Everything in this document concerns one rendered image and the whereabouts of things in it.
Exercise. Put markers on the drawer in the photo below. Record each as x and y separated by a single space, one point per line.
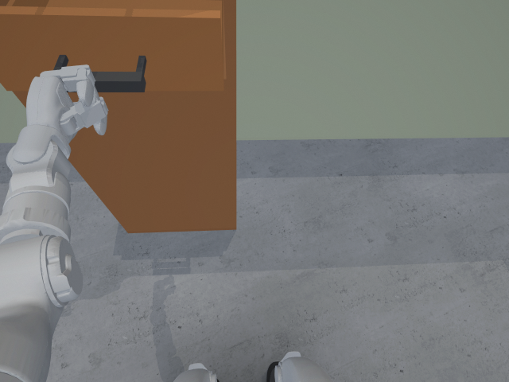
181 39

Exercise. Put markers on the left robot forearm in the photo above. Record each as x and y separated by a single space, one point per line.
39 196

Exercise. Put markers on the left robot hand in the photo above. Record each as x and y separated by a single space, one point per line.
49 104

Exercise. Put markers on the robot left upper arm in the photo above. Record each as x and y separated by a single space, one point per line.
38 277

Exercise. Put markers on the robot right shin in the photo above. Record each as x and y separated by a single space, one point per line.
291 354

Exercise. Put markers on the robot right thigh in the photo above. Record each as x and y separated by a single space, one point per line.
300 369

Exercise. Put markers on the cabinet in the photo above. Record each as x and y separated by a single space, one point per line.
167 161

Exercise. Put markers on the handle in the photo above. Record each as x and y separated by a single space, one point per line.
115 81

